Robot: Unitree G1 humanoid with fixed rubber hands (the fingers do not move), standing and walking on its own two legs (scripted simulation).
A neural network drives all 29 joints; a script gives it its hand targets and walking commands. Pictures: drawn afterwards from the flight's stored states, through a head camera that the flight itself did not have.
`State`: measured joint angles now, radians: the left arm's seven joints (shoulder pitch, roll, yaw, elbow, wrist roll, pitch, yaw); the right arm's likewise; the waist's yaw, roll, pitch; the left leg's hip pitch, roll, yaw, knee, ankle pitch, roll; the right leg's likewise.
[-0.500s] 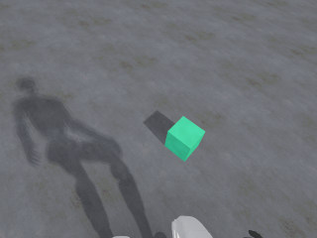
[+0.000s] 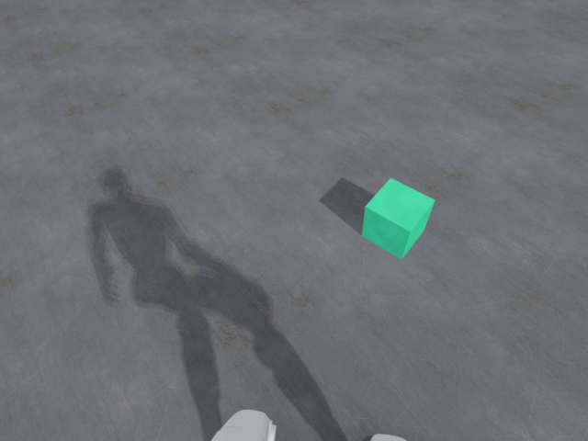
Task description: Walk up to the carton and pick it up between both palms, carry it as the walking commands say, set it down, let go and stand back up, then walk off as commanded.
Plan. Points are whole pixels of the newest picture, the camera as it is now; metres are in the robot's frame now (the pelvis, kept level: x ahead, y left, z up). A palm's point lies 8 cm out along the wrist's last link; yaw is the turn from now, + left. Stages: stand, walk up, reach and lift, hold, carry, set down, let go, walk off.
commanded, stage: walk off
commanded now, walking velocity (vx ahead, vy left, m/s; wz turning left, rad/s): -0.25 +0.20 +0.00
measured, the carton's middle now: (396, 219) +0.90 -0.29 -0.68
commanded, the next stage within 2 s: none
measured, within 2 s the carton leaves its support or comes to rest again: neither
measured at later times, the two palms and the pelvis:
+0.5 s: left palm out of the picture -0.09 +0.40 -0.13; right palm out of the picture -0.04 -0.12 -0.15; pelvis -0.14 +0.13 -0.01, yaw -1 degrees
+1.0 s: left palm out of the picture -0.23 +0.57 -0.14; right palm out of the picture -0.20 -0.01 -0.13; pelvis -0.28 +0.26 -0.02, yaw +0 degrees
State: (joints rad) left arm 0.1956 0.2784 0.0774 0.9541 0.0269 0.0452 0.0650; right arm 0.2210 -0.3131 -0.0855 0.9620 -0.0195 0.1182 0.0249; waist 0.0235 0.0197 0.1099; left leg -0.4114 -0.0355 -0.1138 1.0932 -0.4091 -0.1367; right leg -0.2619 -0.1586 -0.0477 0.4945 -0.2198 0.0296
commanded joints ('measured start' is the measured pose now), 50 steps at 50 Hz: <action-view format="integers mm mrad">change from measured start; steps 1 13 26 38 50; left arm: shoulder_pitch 81 79 238 86 -45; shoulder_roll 220 160 102 172 79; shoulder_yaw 52 46 3 34 15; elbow -10 -12 29 -25 -97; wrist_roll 10 -13 -13 -1 -27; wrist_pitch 4 41 5 -11 46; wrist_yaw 0 -8 6 6 5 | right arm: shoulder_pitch -31 -150 29 -39 31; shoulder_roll -18 -118 -61 -26 -224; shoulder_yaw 8 21 25 -4 -18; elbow -86 -141 -45 -87 -125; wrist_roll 10 -13 15 1 -16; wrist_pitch -8 -35 -24 -11 -39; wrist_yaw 5 -26 -39 -1 6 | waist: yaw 70 35 20 50 -90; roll -346 205 -127 -252 366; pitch -93 -91 -132 -73 -118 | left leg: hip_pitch -5 108 54 -156 1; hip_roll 48 246 128 -20 381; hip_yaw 106 66 8 24 -81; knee -255 -752 -567 30 -847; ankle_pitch -65 600 261 3 468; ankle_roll -7 243 190 -11 320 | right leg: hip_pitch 153 -223 268 176 -191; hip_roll -164 204 -93 -148 189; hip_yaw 150 112 209 111 128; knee -144 873 -297 -119 705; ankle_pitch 307 -301 -62 356 -513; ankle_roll -158 -45 -89 -154 -28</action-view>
